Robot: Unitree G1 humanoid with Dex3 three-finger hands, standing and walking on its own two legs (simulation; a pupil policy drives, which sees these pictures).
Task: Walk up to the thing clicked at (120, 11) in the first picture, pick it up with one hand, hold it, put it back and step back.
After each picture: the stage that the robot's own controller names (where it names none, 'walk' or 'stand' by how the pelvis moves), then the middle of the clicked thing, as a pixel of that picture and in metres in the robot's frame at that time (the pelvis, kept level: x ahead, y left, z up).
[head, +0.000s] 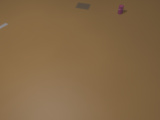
stand; (120, 9) +1.98 -0.52 -0.72
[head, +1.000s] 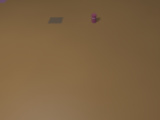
walk; (94, 18) +1.86 -0.05 -0.69
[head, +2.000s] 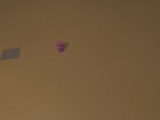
walk; (60, 46) +1.20 +0.30 -0.72
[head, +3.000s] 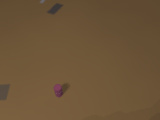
walk; (58, 90) +0.68 +0.26 -0.71
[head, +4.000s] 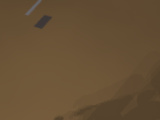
walk; out of the picture +0.38 +0.24 -0.70
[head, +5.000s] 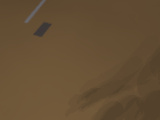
stand; out of the picture +0.26 +0.24 -0.72
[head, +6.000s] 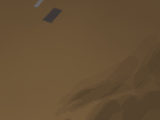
stand; out of the picture +0.29 +0.16 -0.71
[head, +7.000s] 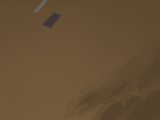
stand; out of the picture +0.29 +0.18 -0.72
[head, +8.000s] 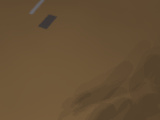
stand; out of the picture +0.30 +0.17 -0.72
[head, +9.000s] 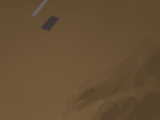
stand; out of the picture +0.29 +0.17 -0.72
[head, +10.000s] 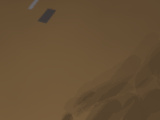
stand; out of the picture +0.33 +0.19 -0.71
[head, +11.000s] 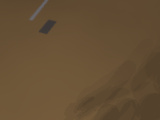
stand; out of the picture +0.31 +0.17 -0.73
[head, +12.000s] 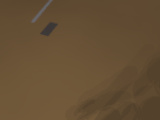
stand; out of the picture +0.32 +0.17 -0.73
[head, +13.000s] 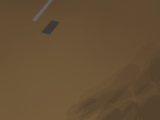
stand; out of the picture +0.32 +0.17 -0.73
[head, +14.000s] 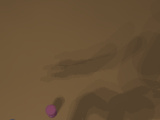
go down; (51, 111) +0.35 +0.17 -0.63
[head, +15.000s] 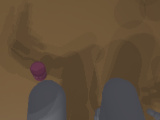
go down; (39, 71) +0.41 +0.19 -0.32
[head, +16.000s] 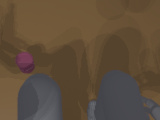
close in; (25, 63) +0.41 +0.20 -0.28
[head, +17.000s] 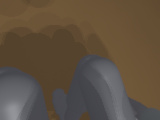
close in; out of the picture +0.40 +0.23 -0.22
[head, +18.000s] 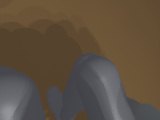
close; out of the picture +0.40 +0.25 -0.22
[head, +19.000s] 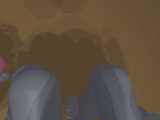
lift; out of the picture +0.33 +0.24 -0.17
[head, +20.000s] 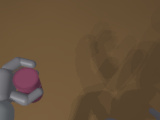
lift; (29, 86) +0.31 +0.18 +0.01
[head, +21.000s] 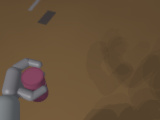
hold; (36, 85) +0.32 +0.17 +0.02
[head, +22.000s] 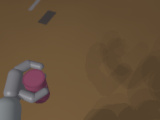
hold; (37, 87) +0.32 +0.17 +0.02
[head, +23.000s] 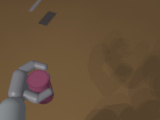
crouch; (41, 87) +0.32 +0.16 +0.02
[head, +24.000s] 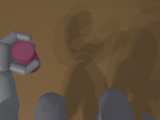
crouch; (27, 58) +0.41 +0.18 -0.06
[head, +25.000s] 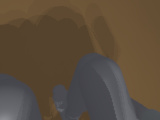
lower; out of the picture +0.43 +0.26 -0.21
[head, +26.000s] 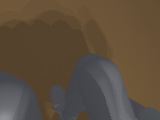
lower; out of the picture +0.41 +0.27 -0.22
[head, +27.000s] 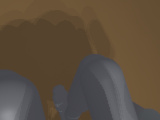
lower; out of the picture +0.41 +0.27 -0.21
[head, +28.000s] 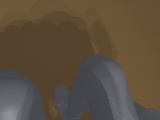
lower; out of the picture +0.40 +0.26 -0.21
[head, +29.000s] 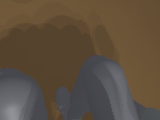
loosen; out of the picture +0.39 +0.24 -0.21
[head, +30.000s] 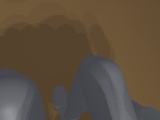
withdraw; out of the picture +0.40 +0.25 -0.24
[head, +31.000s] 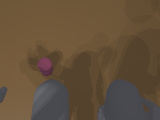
walk; (45, 67) +0.43 +0.19 -0.35
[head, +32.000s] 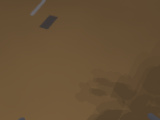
stand; out of the picture +0.34 +0.15 -0.66
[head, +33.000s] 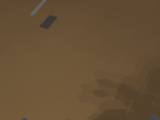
stand; out of the picture +0.35 +0.17 -0.67
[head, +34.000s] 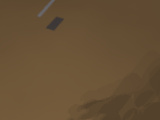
stand; out of the picture +0.35 +0.16 -0.70
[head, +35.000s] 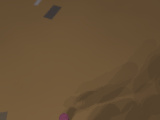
walk; out of the picture +0.39 +0.15 -0.71
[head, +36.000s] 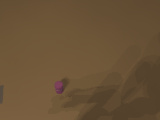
walk; (59, 87) +0.59 +0.16 -0.70
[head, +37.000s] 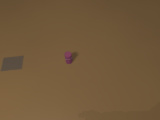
walk; (68, 57) +0.91 +0.20 -0.70
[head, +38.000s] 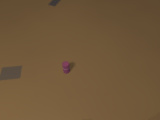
stand; (66, 67) +0.95 +0.19 -0.71
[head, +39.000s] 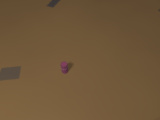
stand; (64, 67) +0.97 +0.20 -0.73
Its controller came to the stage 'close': yes
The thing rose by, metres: 0.73
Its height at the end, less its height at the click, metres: +0.00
